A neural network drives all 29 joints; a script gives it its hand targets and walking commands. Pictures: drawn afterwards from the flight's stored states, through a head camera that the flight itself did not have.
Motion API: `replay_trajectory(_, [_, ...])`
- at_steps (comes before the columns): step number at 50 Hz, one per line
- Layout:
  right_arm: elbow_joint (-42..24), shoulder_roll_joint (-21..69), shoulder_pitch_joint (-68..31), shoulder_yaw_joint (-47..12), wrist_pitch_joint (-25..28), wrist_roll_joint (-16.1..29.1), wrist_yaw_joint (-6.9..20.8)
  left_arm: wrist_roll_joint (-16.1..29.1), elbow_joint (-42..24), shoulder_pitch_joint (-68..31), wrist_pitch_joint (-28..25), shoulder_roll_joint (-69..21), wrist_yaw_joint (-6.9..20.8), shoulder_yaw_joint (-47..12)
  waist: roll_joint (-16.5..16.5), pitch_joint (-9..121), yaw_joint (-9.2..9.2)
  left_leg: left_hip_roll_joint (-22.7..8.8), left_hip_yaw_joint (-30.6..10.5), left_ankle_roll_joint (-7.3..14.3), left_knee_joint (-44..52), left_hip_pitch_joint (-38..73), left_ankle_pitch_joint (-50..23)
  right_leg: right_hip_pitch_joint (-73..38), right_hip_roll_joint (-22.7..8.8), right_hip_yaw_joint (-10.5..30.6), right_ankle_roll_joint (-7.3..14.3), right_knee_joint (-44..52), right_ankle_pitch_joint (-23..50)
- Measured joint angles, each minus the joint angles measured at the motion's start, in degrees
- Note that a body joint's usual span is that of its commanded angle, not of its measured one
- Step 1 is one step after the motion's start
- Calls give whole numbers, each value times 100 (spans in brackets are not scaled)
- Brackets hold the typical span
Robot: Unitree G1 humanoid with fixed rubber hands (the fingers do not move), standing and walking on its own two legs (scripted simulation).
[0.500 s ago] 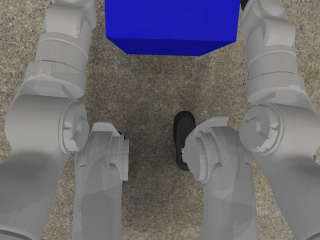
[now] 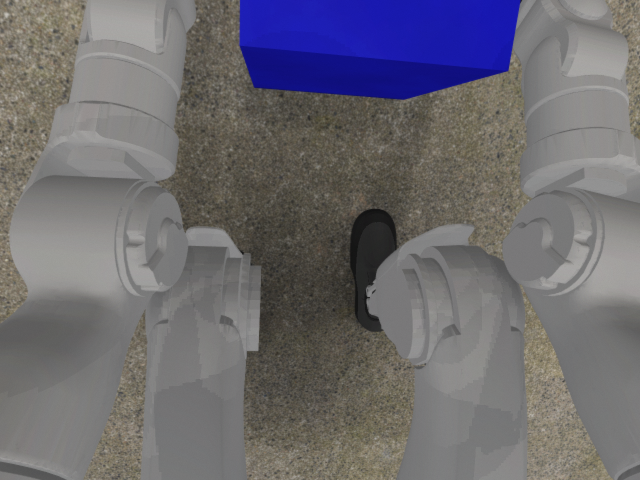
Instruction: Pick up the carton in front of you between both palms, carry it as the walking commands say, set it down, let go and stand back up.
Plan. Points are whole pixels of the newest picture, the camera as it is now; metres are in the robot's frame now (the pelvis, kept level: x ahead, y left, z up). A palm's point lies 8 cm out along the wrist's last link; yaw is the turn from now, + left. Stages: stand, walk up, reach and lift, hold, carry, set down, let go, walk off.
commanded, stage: set down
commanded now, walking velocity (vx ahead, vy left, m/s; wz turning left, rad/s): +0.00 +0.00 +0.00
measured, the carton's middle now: out of the picture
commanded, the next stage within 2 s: let go in 1.46 s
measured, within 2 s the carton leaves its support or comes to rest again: neither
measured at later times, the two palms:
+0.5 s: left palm out of the picture +0.59 +0.15 -0.16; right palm out of the picture +0.53 -0.23 -0.17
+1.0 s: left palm out of the picture +0.60 +0.15 +0.01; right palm out of the picture +0.54 -0.24 +0.00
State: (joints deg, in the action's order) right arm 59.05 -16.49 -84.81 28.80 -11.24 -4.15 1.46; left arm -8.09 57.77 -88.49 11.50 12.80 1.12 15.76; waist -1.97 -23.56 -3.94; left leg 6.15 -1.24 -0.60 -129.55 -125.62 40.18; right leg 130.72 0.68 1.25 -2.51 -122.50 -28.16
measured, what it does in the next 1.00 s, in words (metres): rises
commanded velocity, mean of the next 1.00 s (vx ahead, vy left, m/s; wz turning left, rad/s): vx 0.00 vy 0.00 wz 0.00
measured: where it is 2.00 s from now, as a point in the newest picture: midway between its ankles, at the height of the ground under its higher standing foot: (301, 309)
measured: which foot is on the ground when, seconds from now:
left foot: down 0.00-1.00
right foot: down 0.00-1.00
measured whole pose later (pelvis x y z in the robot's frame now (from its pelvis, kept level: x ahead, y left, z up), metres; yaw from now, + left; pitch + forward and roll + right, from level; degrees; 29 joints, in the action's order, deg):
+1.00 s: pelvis +0.01 +0.00 +0.11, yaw +0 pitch +47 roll +0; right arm 50.4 -15.4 -74.0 19.3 -10.4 4.7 -6.4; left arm 4.2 58.4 -82.5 12.2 22.9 -3.2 7.5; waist 1.1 -3.0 -5.2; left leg 4.9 -1.9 -0.8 -105.1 -118.0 34.4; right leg 122.4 0.7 1.4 -1.6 -99.4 -24.3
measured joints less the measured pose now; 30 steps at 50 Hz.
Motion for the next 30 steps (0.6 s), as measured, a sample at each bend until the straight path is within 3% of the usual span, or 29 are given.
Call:
replay_trajectory(8, [230, -22, -154, 73, 190, 15, 19, -75, 76, -77, -137, 111, 36, -108, -15, -251, -26, 3, 9, 5, -57, 104, -28, -129, 4, 11, -51, -34, 25])
replay_trajectory(10, [435, -37, -227, 5, 362, 68, -79, 17, 232, -124, -203, 255, -68, -321, -9, -366, -43, 7, -8, -10, -51, 148, -44, -185, -1, -4, -57, -16, 37])
replay_trajectory(14, [825, -195, -297, -457, 667, 574, -493, 721, 533, -182, -343, 761, -422, -893, 17, -587, -29, 16, -55, -43, -41, 231, -47, -277, -17, -48, -31, 6, 42])
replay_trajectory(18, [914, -348, -232, -896, 845, 1052, -667, 1546, 640, -203, -423, 1262, -489, -1515, 107, -586, -23, 50, -63, -78, -58, 222, -28, -262, -64, -60, 29, -49, -3])
replay_trajectory(23, [698, -373, -103, -1169, 863, 1265, -732, 2085, 722, -332, -438, 1475, -447, -1889, 255, -275, -81, 97, -82, -108, -35, 75, -42, -133, -130, -81, 73, -60, -41])
replay_trajectory(30, [-151, -257, 313, -1419, 610, 1433, -831, 1851, 325, -64, -313, 1252, -582, -1581, 298, 386, -124, -15, -79, -63, 247, 32, -72, -64, -34, -79, 54, 252, 46])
